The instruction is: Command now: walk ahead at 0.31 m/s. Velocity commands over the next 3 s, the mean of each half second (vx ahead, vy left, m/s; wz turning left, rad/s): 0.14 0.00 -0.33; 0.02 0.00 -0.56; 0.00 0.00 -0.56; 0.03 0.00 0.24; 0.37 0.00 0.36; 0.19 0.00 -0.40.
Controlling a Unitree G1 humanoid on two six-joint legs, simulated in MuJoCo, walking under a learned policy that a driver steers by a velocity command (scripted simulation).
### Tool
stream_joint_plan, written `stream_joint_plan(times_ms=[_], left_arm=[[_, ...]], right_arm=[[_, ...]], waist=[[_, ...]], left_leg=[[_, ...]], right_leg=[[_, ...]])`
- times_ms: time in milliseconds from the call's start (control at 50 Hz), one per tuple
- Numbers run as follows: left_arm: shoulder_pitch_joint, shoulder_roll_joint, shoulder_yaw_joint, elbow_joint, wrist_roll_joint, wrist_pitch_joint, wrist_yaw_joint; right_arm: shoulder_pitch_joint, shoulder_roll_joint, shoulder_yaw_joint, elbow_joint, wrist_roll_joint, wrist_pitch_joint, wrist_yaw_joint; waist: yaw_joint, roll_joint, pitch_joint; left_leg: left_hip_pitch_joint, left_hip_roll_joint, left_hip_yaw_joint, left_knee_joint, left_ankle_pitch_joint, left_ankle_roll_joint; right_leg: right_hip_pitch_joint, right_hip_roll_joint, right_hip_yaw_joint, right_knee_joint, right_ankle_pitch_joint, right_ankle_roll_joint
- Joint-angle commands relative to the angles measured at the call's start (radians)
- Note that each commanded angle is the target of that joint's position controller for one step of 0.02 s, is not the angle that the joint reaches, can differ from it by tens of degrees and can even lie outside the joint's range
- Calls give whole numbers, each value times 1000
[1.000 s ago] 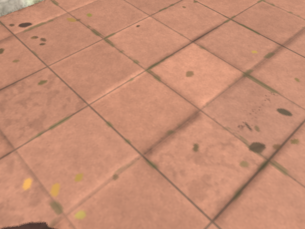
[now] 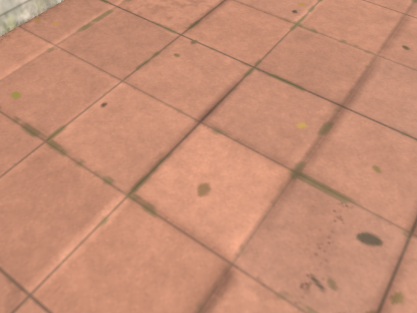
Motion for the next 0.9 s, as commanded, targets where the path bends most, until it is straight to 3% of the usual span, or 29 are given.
stream_joint_plan(times_ms=[20,100,140,220,280,300,320,340,360,380,400,420,440,480,520,580,660,720,740,760,780,800,820,840,860,900], left_arm=[[86,77,23,-28,4,14,12],[18,47,13,-33,-3,28,14],[-45,52,17,-54,-7,24,5],[-94,75,32,-97,-6,24,-21],[-71,84,42,-117,-1,28,-40],[-24,92,50,-112,-1,26,-42],[54,127,68,-100,1,22,-35],[124,227,93,-108,9,26,-18],[130,262,96,-121,24,33,-6],[115,173,76,-137,15,41,1],[40,153,72,-157,5,48,7],[-6,137,68,-165,-8,59,10],[-41,131,64,-176,-17,71,15],[-72,147,72,-187,-1,90,20],[-58,162,81,-187,5,99,30],[-58,175,89,-188,-1,108,43],[-68,172,91,-193,-3,123,42],[-94,159,88,-198,-19,135,45],[-68,130,80,-196,-19,136,46],[-52,79,68,-221,-14,132,42],[-48,148,89,-219,-1,117,39],[-22,196,108,-192,-5,115,35],[1,191,112,-163,-11,123,37],[17,165,108,-144,-9,134,42],[17,140,101,-142,-10,142,42],[-30,111,89,-165,-22,145,37]], right_arm=[[-22,-106,-19,-45,-7,-22,-10],[-42,-129,-20,-13,-13,-8,-28],[-23,-139,-22,7,-11,3,-39],[-30,-157,-30,32,-2,43,-55],[-53,-160,-37,29,15,76,-69],[-68,-160,-39,22,22,83,-76],[-54,-155,-38,20,21,84,-81],[-35,-137,-29,-11,-13,72,-80],[6,-65,-4,-37,-36,61,-63],[-14,-124,-14,-14,-20,58,-45],[-58,-133,-19,-27,6,63,-41],[-76,-125,-20,-23,5,72,-46],[-94,-132,-26,-28,-2,81,-55],[-74,-105,-23,-29,2,92,-57],[-57,-92,-20,-19,4,89,-62],[-68,-91,-21,-19,4,86,-65],[-85,-100,-30,-29,11,70,-57],[-16,-105,-43,-9,12,51,-45],[12,-154,-59,-6,0,51,-49],[-11,-258,-81,-14,-26,61,-55],[-39,-229,-77,-33,-54,59,-53],[-98,-177,-60,-61,-48,56,-59],[-140,-140,-53,-69,-29,56,-64],[-155,-122,-48,-74,-11,58,-69],[-149,-113,-42,-74,-2,61,-74],[-113,-117,-42,-68,-8,71,-81]], waist=[[36,77,-120],[8,99,-122],[-24,96,-119],[-35,86,-94],[-15,89,-84],[13,84,-101],[52,43,-149],[61,-110,-249],[20,-275,-346],[57,-122,-412],[45,-73,-309],[29,11,-238],[16,22,-182],[-15,-60,-150],[-9,-96,-176],[6,-107,-207],[21,-143,-192],[-20,-144,-179],[-16,-78,-180],[30,219,-134],[14,303,-119],[35,217,-107],[50,164,-93],[47,150,-85],[37,153,-74],[9,171,-64]], left_leg=[[113,291,-167,-139,737,166],[85,230,-2,-166,716,108],[137,242,14,-168,666,90],[255,307,2,-109,613,99],[296,336,-11,19,663,92],[284,316,6,107,713,69],[240,261,43,255,689,17],[51,158,94,521,360,-53],[-281,-38,41,810,-506,-118],[-292,26,-119,888,-512,-113],[-337,58,-115,903,-454,-116],[-351,89,-103,848,-402,-123],[-333,109,-96,772,-358,-132],[-238,88,-60,632,-303,-155],[-196,75,-57,534,-284,-177],[-143,73,-71,426,-218,-185],[-104,65,-82,297,-207,-166],[32,68,-56,34,-81,-123],[124,177,-134,-46,-57,-81],[171,399,-393,-116,23,47],[95,519,-536,-153,104,171],[73,491,-456,-135,127,165],[71,421,-345,-110,123,115],[99,375,-275,-94,119,84],[109,362,-230,-88,166,84],[142,335,-151,-95,201,96]], right_leg=[[-46,-56,7,-87,58,42],[11,-38,-21,-342,320,45],[7,-25,-23,-431,418,37],[-63,-22,-20,-502,329,15],[-65,4,-54,-542,192,-20],[1,30,-71,-605,217,-44],[142,40,-43,-703,408,-85],[378,-130,202,-686,845,-184],[622,-348,552,-702,1081,-405],[611,-322,528,-718,921,-383],[525,-278,428,-730,803,-340],[430,-232,369,-758,668,-294],[336,-200,339,-785,557,-267],[216,-125,292,-818,471,-242],[212,-115,290,-812,482,-247],[202,-104,317,-802,384,-231],[210,-97,400,-794,253,-206],[182,-56,418,-735,231,-156],[108,-3,372,-654,113,-106],[-92,159,176,-446,-138,-42],[-142,160,120,-193,-257,7],[-129,120,135,-55,-196,22],[-129,112,117,-1,-135,37],[-150,106,105,53,-83,55],[-166,100,94,97,-58,71],[-176,82,37,51,-18,92]])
